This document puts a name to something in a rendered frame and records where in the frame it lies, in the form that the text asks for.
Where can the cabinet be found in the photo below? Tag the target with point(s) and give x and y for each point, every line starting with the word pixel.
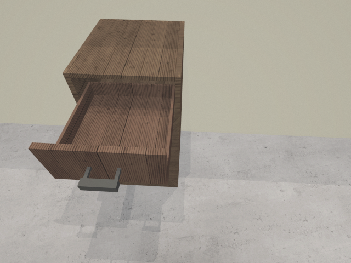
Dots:
pixel 134 51

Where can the handle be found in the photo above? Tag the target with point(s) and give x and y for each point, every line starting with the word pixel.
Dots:
pixel 107 185

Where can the drawer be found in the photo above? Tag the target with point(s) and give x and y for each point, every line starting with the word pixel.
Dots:
pixel 115 125

